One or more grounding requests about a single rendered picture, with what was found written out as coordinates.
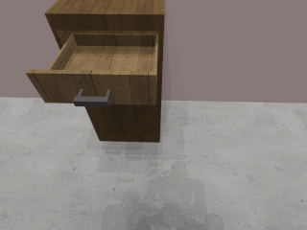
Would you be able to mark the handle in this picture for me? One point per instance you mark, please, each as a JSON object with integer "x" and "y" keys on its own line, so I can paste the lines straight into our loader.
{"x": 92, "y": 101}

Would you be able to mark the drawer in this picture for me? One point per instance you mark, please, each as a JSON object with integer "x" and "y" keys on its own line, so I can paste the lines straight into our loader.
{"x": 125, "y": 64}

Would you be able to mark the cabinet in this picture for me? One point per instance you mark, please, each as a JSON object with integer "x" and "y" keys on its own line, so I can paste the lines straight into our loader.
{"x": 116, "y": 122}

